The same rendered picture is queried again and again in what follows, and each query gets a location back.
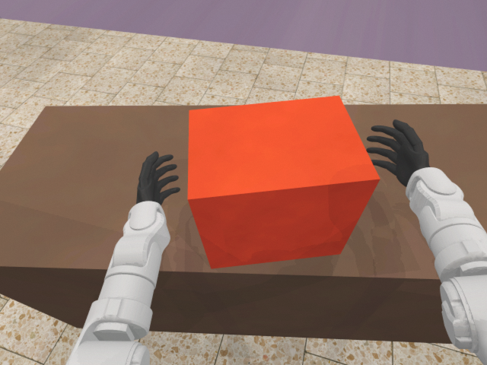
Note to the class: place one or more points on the left robot upper arm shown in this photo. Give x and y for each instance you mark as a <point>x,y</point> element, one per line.
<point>111,353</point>

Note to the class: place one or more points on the pedestal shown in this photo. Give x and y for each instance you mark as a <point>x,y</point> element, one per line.
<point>67,189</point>

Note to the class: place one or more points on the right robot upper arm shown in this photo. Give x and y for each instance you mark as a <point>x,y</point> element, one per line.
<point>464,311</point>

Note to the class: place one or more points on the carton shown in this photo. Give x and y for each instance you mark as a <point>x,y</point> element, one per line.
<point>276,181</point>

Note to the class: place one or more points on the robot left forearm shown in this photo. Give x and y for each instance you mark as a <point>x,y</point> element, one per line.
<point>122,311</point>

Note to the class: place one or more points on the right robot hand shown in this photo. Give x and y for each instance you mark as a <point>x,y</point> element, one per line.
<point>408,155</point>

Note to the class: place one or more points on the left robot hand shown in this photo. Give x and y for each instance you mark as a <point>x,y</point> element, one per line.
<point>149,187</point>

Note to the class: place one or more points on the robot right forearm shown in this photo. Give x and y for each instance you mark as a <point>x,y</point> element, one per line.
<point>453,233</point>

